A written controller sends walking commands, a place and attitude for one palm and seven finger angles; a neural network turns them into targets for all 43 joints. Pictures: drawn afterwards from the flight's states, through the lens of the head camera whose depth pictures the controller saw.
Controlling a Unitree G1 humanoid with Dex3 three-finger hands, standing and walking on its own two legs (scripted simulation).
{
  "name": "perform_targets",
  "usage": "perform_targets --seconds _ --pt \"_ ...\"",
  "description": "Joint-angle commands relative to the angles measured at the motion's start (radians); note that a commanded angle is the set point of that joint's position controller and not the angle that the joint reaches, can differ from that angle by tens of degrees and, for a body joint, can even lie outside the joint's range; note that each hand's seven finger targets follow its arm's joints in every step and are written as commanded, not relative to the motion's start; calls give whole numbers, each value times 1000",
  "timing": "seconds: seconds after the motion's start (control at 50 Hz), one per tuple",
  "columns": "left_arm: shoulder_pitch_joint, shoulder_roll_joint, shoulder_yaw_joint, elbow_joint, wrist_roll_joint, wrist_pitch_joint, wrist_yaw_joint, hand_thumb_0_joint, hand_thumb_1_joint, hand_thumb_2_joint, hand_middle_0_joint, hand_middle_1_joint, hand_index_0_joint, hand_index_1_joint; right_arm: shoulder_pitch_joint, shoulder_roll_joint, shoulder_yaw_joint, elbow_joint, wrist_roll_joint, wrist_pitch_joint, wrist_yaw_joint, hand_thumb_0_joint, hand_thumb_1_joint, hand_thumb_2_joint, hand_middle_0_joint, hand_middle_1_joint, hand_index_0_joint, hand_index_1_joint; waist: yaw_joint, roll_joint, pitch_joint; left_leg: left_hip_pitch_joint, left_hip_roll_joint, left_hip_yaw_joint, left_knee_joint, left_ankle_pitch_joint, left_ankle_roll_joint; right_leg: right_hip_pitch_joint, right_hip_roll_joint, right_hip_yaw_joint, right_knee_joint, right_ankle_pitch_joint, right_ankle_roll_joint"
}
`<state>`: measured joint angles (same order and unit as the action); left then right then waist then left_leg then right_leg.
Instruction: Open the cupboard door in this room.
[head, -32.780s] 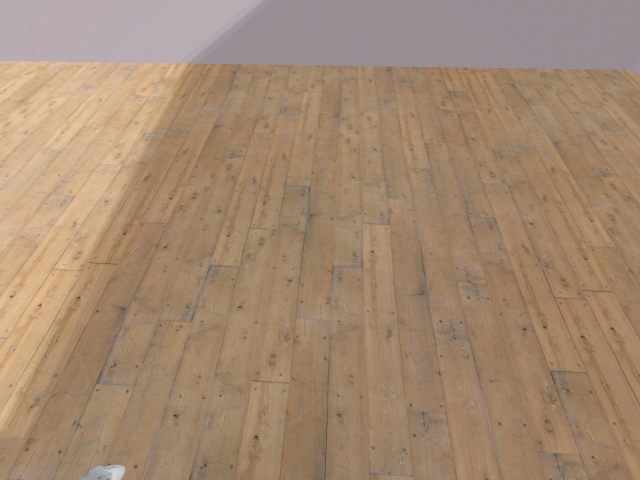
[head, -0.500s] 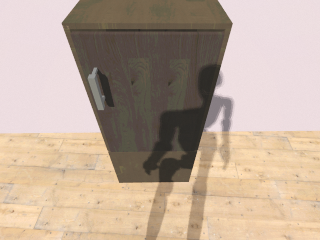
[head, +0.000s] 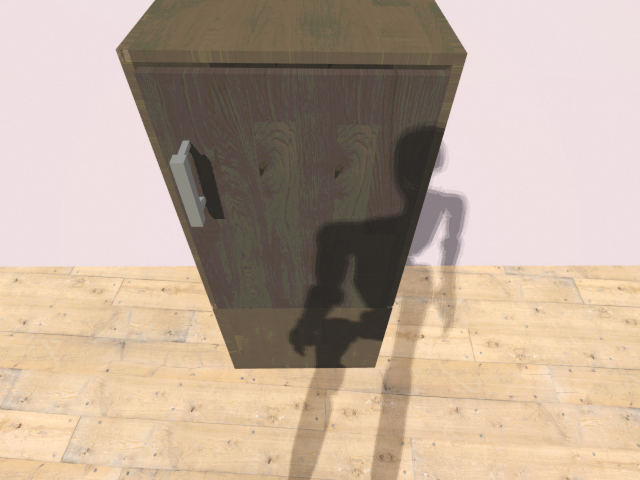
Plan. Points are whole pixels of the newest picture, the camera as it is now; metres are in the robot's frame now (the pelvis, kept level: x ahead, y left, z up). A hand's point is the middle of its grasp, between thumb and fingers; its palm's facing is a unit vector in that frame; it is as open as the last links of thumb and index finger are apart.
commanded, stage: raise the hand with hooked fingers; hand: left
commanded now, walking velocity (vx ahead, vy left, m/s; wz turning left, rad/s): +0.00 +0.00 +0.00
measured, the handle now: (191, 184) +0.52 +0.24 +0.07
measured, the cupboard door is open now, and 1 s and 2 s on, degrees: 0 0 0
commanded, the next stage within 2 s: none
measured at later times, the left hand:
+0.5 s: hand (171, 470) +0.14 +0.19 -0.05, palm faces +0.13 -0.99 +0.00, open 8.7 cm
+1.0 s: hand (128, 400) +0.20 +0.24 +0.01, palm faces +0.08 -0.99 -0.06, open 11.7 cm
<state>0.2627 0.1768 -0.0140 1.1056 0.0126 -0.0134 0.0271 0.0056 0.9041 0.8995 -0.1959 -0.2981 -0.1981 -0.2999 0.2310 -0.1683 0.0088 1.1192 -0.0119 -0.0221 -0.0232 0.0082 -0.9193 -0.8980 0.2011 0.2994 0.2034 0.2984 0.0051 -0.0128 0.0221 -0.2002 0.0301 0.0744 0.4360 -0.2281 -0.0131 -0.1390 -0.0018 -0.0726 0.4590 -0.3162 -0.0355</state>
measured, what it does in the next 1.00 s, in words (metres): stands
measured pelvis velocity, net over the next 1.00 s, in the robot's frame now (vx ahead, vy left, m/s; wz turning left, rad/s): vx -0.04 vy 0.01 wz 0.01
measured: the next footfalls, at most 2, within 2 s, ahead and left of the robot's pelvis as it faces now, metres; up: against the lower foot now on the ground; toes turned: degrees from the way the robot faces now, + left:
none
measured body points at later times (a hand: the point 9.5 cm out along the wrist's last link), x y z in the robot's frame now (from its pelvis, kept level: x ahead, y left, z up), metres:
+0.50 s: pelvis -0.04 -0.01 -0.08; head +0.00 -0.01 +0.37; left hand +0.13 +0.24 -0.05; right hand +0.20 -0.25 -0.11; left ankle +0.00 +0.13 -0.74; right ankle -0.04 -0.09 -0.74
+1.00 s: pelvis -0.04 +0.01 -0.05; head +0.00 +0.01 +0.40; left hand +0.19 +0.29 +0.02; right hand +0.10 -0.24 -0.14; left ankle +0.00 +0.13 -0.74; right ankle -0.04 -0.09 -0.74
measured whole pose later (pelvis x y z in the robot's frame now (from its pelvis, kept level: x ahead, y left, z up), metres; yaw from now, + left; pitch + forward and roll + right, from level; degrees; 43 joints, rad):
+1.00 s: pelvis -0.04 +0.01 -0.05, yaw +1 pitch +9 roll -1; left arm 0.26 0.28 0.28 0.12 -0.32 -0.34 -0.28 0.01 0.00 0.52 -0.26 -0.88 -0.26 -0.88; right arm 0.31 -0.27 0.01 0.61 0.04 -0.23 -0.08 0.01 -0.90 -0.90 0.20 0.30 0.21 0.30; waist -0.02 0.03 -0.09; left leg -0.69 0.05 0.03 0.90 -0.37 0.01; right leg -0.59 -0.01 -0.10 0.88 -0.45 -0.03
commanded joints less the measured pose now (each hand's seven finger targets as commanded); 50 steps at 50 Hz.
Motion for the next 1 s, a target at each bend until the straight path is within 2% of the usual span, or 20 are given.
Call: perform_targets --seconds 0.0,0.02,0.04,0.06,0.08,0.1,0.12,0.14,0.16,0.18,0.22,0.28,0.32,0.4,0.48,0.54,0.7,0.82,0.92,0.98 --pt "44 127 29 -29 1 -20 7 0 900 900 -200 -300 -200 -300 34 -109 -20 -27 0 -14 -11 0 -900 -900 200 300 200 300 -1 10 8 48 86 -84 -54 189 44 -44 -115 109 -92 273 -6" --pt "43 128 29 -28 1 -20 7 0 900 900 -200 -300 -200 -300 31 -116 -20 -27 0 -14 -11 0 -900 -900 200 300 200 300 0 18 2 48 86 -83 -51 194 43 -42 -116 110 -92 279 -6" --pt "156 99 28 1 10 -33 53 0 900 900 -200 -300 -200 -300 -43 -111 -24 -98 12 -13 -5 0 -900 -900 200 300 200 300 31 -35 44 -48 82 -34 200 184 12 -52 -190 207 -110 753 63" --pt "-598 342 155 -1533 -194 -256 41 0 877 890 -202 -315 -202 -315 2 -273 -45 -426 61 -160 -44 0 -900 -900 200 300 200 300 -91 168 -435 221 -33 -42 27 320 56 25 -91 111 8 668 1" --pt "-133 278 157 -1295 -112 -222 84 0 853 880 -203 -330 -203 -330 -53 -193 -29 -390 38 -243 -77 0 -900 -900 200 300 200 300 16 323 -447 325 -1 -51 4 485 64 -15 -23 74 75 422 -16" --pt "119 53 43 -1159 -155 -102 109 0 830 870 -205 -345 -205 -345 -53 -153 -48 -392 63 -265 -74 0 -900 -900 200 300 200 300 -24 244 -271 210 11 -69 10 477 41 -132 -5 -9 94 217 2" --pt "128 -40 23 -1111 -179 -98 83 0 807 860 -207 -360 -207 -360 -28 -160 -49 -379 63 -264 -67 0 -900 -900 200 300 200 300 -42 124 -151 127 13 -75 50 421 43 -196 -7 -27 65 208 14" --pt "32 30 80 -1153 -183 -148 66 0 783 850 -208 -375 -208 -375 -52 -191 -69 -436 47 -272 -62 0 -900 -900 200 300 200 300 -62 32 -46 15 -10 -86 103 280 45 -270 -4 -31 50 221 22" --pt "65 65 142 -1090 -183 -210 40 0 760 840 -210 -390 -210 -390 -43 -207 -84 -448 24 -271 -61 0 -900 -900 200 300 200 300 -69 -113 -56 -68 -20 -83 150 200 44 -329 0 -37 73 197 30" --pt "201 6 145 -977 -198 -276 -5 0 737 830 -212 -405 -212 -405 -60 -195 -91 -472 14 -270 -54 0 -900 -900 200 300 200 300 -33 -213 -40 -166 -22 -83 199 145 37 -385 6 -43 126 165 34" --pt "356 -39 153 -885 -217 -431 -118 0 690 810 -215 -435 -215 -435 -96 -179 -99 -527 8 -273 -18 0 -900 -900 200 300 200 300 43 -204 -104 -313 -40 -67 304 111 15 -423 3 -26 266 187 25" --pt "330 34 203 -920 -258 -649 -317 0 620 780 -220 -480 -220 -480 -146 -189 -114 -611 15 -276 17 0 -900 -900 200 300 200 300 57 -129 -208 -495 -53 -49 471 33 3 -480 -17 53 415 203 22" --pt "312 113 281 -977 -296 -610 -369 0 573 760 -223 -510 -223 -510 -155 -202 -115 -691 30 -252 17 0 -900 -900 200 300 200 300 81 -61 -301 -532 -68 -23 509 10 12 -415 -36 124 418 161 22" --pt "75 174 316 -1242 -343 -499 -320 0 480 720 -230 -570 -230 -570 -134 -185 -94 -770 44 -218 -24 0 -900 -900 200 300 200 300 30 11 -318 -545 -58 -37 548 -100 31 -471 -40 207 339 -83 47" --pt "-47 161 257 -1434 -288 -555 -247 0 387 680 -237 -630 -237 -630 -47 -169 -80 -732 29 -224 -46 0 -900 -900 200 300 200 300 -35 102 -337 -452 -19 -72 557 -16 48 -533 -7 135 378 34 31" --pt "-90 156 209 -1368 -284 -559 -283 0 317 650 -242 -675 -242 -675 -34 -184 -64 -691 27 -245 -61 0 -900 -900 200 300 200 300 -71 76 -303 -462 -9 -96 565 -32 52 -580 8 110 386 19 28" --pt "26 245 368 -1172 -354 -325 -332 0 130 570 -255 -795 -255 -795 -78 -186 -46 -694 51 -242 -73 0 -900 -900 200 300 200 300 20 10 -320 -439 -23 -97 438 -25 44 -397 -7 111 277 -21 42" --pt "-69 257 386 -1179 -355 -373 -291 0 -10 510 -265 -885 -265 -885 -49 -198 -42 -683 44 -252 -65 0 -900 -900 200 300 200 300 3 -23 -256 -410 -22 -95 381 -43 41 -413 -1 91 247 -65 42" --pt "-118 273 367 -1211 -348 -405 -316 0 -127 460 -273 -960 -273 -960 -24 -218 -44 -681 49 -276 -63 0 -900 -900 200 300 200 300 3 86 -298 -309 -23 -89 339 -24 44 -404 11 53 252 -23 25" --pt "-128 275 376 -1190 -352 -389 -315 0 -197 430 -278 -1005 -278 -1005 -13 -225 -45 -669 51 -281 -67 0 -900 -900 200 300 200 300 -4 65 -288 -275 -23 -92 314 -17 45 -402 16 33 241 8 27"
